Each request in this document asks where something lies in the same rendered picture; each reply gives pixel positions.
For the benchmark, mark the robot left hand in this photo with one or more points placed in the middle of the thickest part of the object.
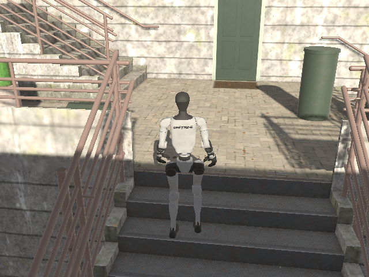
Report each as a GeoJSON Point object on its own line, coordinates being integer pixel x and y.
{"type": "Point", "coordinates": [162, 161]}

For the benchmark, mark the humanoid robot head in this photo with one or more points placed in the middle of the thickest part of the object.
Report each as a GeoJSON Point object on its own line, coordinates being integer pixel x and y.
{"type": "Point", "coordinates": [182, 101]}

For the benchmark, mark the robot left forearm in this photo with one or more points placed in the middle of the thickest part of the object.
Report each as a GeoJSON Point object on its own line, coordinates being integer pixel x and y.
{"type": "Point", "coordinates": [160, 151]}

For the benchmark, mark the left robot upper arm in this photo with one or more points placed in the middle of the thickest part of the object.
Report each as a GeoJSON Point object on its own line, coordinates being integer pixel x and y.
{"type": "Point", "coordinates": [165, 122]}

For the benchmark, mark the right robot upper arm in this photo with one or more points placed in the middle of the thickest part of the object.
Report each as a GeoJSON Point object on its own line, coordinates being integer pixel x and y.
{"type": "Point", "coordinates": [203, 131]}

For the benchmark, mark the robot left shin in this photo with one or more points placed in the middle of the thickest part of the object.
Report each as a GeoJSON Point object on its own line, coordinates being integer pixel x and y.
{"type": "Point", "coordinates": [173, 209]}

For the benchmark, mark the robot right hand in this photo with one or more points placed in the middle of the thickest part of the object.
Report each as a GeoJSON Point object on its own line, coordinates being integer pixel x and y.
{"type": "Point", "coordinates": [213, 161]}

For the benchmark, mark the robot right forearm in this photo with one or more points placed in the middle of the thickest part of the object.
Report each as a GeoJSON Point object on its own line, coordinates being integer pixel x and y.
{"type": "Point", "coordinates": [210, 151]}

